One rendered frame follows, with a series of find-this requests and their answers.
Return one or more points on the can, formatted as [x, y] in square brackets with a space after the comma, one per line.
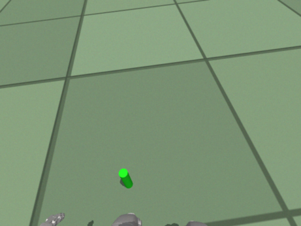
[125, 177]

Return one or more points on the left robot hand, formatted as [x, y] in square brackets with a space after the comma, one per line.
[53, 220]

